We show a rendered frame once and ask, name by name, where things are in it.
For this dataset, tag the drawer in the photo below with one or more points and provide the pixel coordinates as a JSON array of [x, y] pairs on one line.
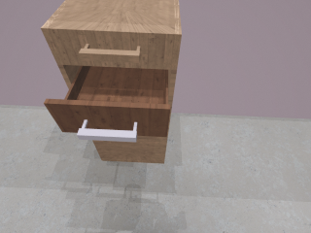
[[113, 98]]

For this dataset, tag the handle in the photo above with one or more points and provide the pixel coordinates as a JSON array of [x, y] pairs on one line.
[[126, 56], [107, 134]]

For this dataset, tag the cabinet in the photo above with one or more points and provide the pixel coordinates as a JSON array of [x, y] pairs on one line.
[[152, 27]]

